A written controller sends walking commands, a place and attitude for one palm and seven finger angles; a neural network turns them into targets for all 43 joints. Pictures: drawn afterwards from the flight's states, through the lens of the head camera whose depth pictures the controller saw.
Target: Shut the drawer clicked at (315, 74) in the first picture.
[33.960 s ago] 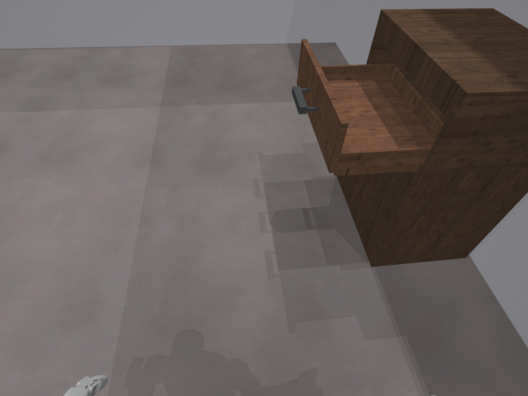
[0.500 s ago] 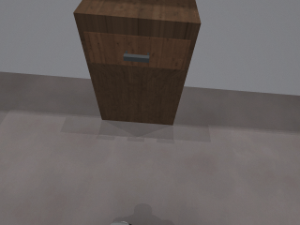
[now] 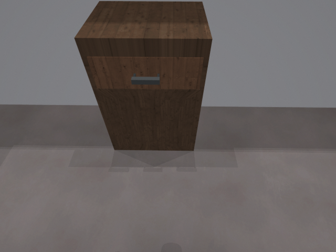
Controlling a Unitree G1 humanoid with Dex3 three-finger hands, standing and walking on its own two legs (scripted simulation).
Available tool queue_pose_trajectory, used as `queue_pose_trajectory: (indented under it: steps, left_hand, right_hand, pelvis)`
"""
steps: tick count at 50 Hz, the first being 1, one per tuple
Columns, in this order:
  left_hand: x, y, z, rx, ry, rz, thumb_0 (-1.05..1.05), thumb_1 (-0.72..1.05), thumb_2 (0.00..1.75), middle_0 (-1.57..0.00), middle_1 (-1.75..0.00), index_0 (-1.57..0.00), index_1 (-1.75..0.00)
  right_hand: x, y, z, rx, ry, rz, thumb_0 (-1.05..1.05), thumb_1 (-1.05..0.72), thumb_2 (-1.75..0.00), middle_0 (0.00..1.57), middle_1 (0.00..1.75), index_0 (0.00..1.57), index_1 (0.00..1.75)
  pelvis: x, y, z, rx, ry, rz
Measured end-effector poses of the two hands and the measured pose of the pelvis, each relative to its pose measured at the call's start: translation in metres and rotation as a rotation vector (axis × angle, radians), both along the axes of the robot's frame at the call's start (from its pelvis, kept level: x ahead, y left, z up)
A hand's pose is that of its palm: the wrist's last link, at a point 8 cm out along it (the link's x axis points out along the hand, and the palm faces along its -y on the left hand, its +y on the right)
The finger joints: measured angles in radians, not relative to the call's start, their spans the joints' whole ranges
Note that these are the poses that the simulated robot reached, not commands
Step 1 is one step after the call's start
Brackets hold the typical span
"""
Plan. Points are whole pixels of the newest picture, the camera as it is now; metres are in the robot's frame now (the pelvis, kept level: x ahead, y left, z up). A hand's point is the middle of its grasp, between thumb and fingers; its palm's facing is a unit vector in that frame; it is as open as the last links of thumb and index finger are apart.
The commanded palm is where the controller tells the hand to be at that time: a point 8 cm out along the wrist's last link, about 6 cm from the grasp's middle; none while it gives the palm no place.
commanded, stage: let the arm hang, fingers relaxed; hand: left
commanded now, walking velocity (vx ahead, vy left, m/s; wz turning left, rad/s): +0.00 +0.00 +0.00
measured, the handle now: (146, 77) +0.87 +0.15 -0.11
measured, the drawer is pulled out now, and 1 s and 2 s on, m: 0.00 0.00 0.00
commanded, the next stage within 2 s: look to check the result in 0.08 s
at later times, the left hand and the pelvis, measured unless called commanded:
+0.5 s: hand out of the picture +0.08 +0.21 -0.16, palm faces -0.02 -0.95 -0.31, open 7.4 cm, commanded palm none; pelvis +0.02 -0.02 +0.00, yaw -1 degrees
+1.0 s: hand out of the picture +0.10 +0.21 -0.16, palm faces -0.03 -0.95 -0.31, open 7.4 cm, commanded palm none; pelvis +0.03 -0.02 +0.00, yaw -1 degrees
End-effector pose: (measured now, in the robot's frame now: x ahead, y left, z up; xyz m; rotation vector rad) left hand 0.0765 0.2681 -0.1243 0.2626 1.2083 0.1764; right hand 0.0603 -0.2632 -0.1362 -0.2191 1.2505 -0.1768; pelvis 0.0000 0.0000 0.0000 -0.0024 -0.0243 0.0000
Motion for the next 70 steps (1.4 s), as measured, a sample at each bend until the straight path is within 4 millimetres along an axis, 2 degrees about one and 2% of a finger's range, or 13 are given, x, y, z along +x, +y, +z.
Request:
queue_pose_trajectory:
  steps: [6, 17, 24, 34, 43, 70]
  left_hand:
    - [0.005, -0.007, -0.002, -0.006, 0.015, -0.003, 0.01, 0.9, 0.9, -0.21, -0.3, -0.2, -0.3]
    - [-0.003, -0.009, -0.004, 0.006, 0.077, 0.01, 0.01, 0.9, 0.9, -0.21, -0.3, -0.2, -0.3]
    - [-0.002, -0.009, -0.002, 0.016, 0.087, 0.013, 0.01, 0.9, 0.9, -0.21, -0.3, -0.2, -0.3]
    - [0.012, -0.011, 0.0, 0.019, 0.051, 0.005, 0.01, 0.9, 0.9, -0.21, -0.3, -0.2, -0.3]
    - [0.02, -0.012, 0.001, 0.015, 0.038, -0.005, 0.01, 0.9, 0.9, -0.21, -0.3, -0.2, -0.3]
    - [0.014, -0.005, 0.0, 0.018, 0.055, -0.012, 0.01, 0.9, 0.9, -0.21, -0.3, -0.2, -0.3]
  right_hand:
    - [0.003, -0.013, 0.003, -0.023, 0.015, -0.005, 0.01, -0.91, -0.9, 0.2, 0.3, 0.2, 0.3]
    - [0.001, -0.026, 0.004, -0.038, 0.06, -0.014, 0.01, -0.91, -0.9, 0.2, 0.3, 0.2, 0.3]
    - [0.005, -0.028, 0.003, -0.033, 0.06, -0.017, 0.01, -0.91, -0.9, 0.2, 0.3, 0.2, 0.3]
    - [0.015, -0.029, 0.005, -0.031, 0.031, -0.019, 0.01, -0.91, -0.9, 0.2, 0.3, 0.21, 0.3]
    - [0.015, -0.031, 0.006, -0.036, 0.029, -0.021, 0.01, -0.91, -0.9, 0.2, 0.3, 0.21, 0.3]
    - [0.006, -0.03, 0.008, -0.043, 0.041, -0.035, 0.01, -0.91, -0.9, 0.2, 0.3, 0.21, 0.3]
  pelvis:
    - [0.006, -0.005, 0.001, 0.001, 0.002, -0.003]
    - [0.014, -0.013, 0.002, 0.002, 0.005, -0.009]
    - [0.019, -0.016, 0.002, 0.002, 0.004, -0.013]
    - [0.023, -0.018, 0.003, 0.003, 0.0, -0.018]
    - [0.025, -0.018, 0.003, 0.004, 0.001, -0.021]
    - [0.025, -0.014, 0.004, 0.004, -0.002, -0.029]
